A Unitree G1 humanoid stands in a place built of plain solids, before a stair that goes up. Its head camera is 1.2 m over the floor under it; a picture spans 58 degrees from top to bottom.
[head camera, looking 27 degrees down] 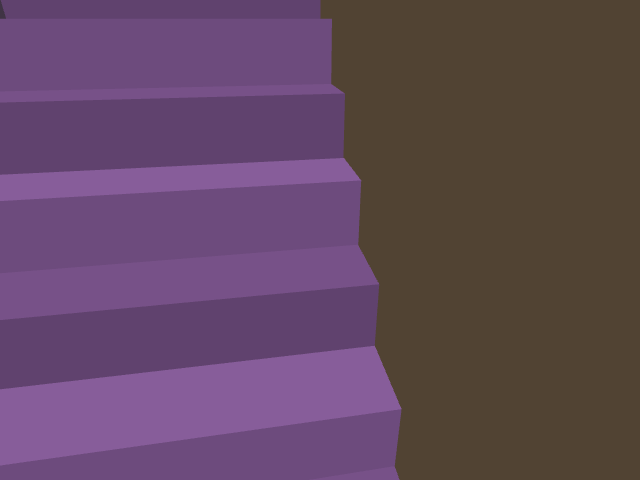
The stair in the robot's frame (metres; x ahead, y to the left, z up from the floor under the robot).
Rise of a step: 0.20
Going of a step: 0.22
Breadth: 1.07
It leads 10 degrees to the left of straight ahead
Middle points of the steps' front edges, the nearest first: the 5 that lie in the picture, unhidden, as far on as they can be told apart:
0.62 0.34 0.40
0.84 0.37 0.60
1.05 0.41 0.80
1.27 0.45 1.00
1.49 0.48 1.20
